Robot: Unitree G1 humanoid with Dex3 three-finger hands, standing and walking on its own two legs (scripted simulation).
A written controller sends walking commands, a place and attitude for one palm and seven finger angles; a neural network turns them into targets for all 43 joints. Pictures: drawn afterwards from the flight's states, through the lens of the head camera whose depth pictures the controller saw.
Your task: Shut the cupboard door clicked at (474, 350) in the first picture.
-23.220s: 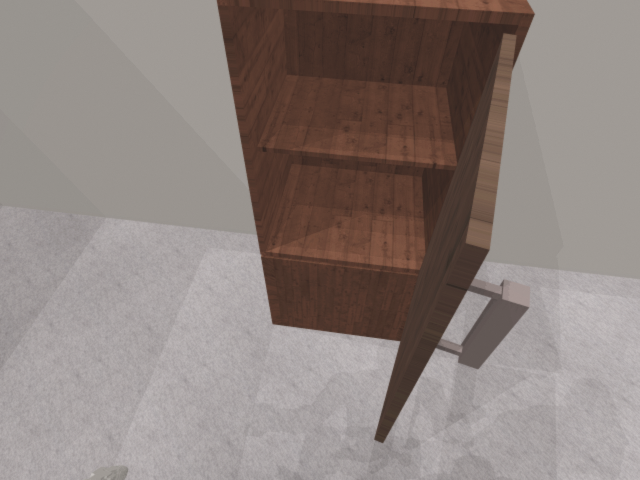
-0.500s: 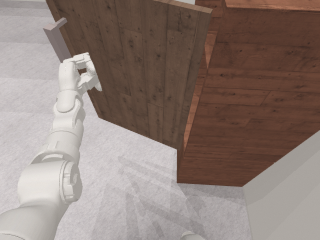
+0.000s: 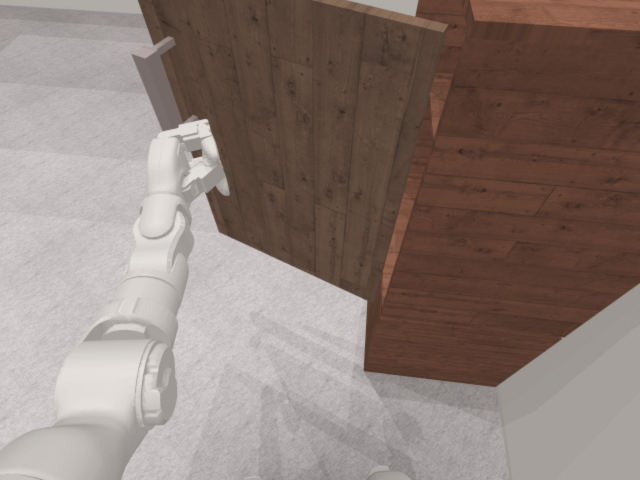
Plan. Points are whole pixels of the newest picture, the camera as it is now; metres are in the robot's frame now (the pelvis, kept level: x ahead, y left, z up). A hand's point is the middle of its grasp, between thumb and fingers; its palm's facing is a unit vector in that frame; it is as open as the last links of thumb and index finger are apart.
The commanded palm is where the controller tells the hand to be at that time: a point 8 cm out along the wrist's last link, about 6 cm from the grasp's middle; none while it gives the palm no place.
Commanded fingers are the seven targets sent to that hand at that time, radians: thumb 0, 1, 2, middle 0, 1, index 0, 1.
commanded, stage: draw the hand back to the body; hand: left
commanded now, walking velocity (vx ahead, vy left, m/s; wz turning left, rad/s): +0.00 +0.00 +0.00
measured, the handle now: (172, 92) +0.66 +0.20 +0.11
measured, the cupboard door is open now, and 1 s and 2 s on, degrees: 69 69 69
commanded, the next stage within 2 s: step back with the hand held close in 1.50 s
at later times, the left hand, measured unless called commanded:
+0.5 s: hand (128, 233) +0.36 +0.18 +0.15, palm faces +0.08 -0.99 -0.12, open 3.1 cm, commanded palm +0.31 +0.23 +0.16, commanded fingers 0.00 0.90 0.90 -1.02 -1.20 -1.02 -1.20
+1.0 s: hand out of the picture +0.25 +0.26 +0.18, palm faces +0.40 -0.84 -0.36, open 5.1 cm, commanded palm +0.19 +0.30 +0.20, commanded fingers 0.00 0.90 0.90 -0.34 -0.45 -0.34 -0.45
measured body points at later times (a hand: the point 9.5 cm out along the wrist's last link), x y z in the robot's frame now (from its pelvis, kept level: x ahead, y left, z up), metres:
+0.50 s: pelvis +0.02 +0.00 +0.02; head +0.02 -0.02 +0.47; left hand +0.34 +0.24 +0.16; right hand +0.18 -0.25 -0.07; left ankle +0.00 +0.13 -0.71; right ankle +0.01 -0.13 -0.71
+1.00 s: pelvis +0.04 +0.01 +0.04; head +0.02 -0.02 +0.49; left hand +0.22 +0.30 +0.20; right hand +0.22 -0.20 -0.06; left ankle +0.01 +0.13 -0.71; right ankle +0.01 -0.13 -0.71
